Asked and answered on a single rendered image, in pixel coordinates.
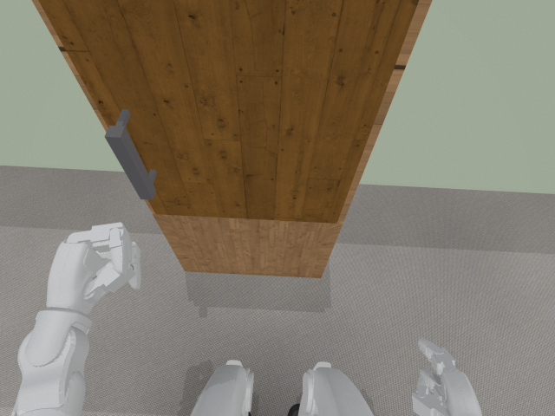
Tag left robot hand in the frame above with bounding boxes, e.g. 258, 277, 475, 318
46, 222, 141, 315

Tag right robot thigh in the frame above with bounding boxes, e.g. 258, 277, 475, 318
303, 367, 374, 416

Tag cupboard door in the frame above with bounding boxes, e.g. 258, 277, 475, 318
38, 0, 419, 224

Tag handle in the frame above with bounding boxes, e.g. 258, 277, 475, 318
105, 109, 157, 200

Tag left robot thigh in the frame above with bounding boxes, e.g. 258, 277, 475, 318
190, 365, 254, 416

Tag robot thigh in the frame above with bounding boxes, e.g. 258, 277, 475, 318
303, 367, 374, 416
190, 365, 254, 416

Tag left robot forearm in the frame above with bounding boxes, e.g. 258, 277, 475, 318
11, 308, 93, 416

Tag right robot hand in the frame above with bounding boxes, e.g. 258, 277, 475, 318
412, 338, 482, 416

